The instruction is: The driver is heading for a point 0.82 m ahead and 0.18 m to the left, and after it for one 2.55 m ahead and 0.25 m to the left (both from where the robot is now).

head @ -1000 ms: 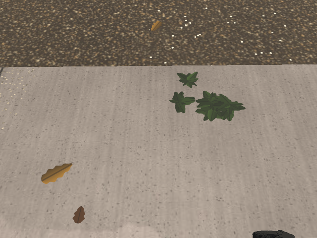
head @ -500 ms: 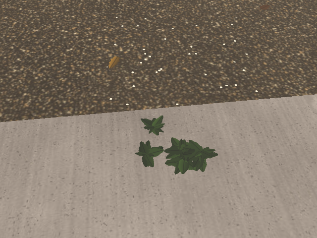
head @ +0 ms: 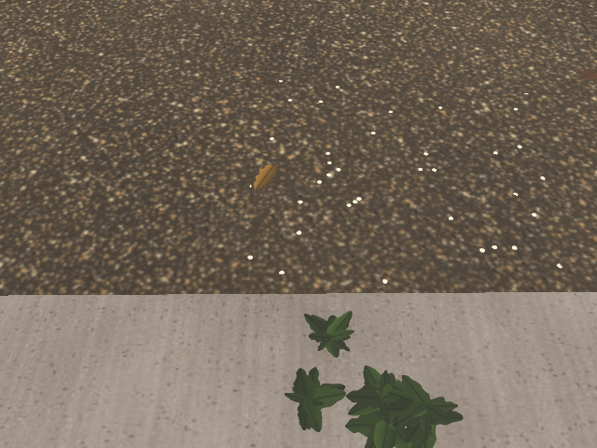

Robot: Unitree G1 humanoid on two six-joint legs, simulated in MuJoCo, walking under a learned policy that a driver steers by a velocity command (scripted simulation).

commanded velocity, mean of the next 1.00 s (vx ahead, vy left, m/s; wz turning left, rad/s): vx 0.50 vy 0.00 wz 0.20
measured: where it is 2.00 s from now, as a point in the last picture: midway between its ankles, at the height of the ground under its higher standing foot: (285, 355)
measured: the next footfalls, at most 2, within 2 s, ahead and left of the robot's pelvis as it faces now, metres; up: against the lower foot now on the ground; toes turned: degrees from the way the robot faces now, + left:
left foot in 0.18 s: +0.27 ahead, +0.11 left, +0.00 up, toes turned +4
right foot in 0.72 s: +0.57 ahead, -0.07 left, +0.00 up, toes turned +3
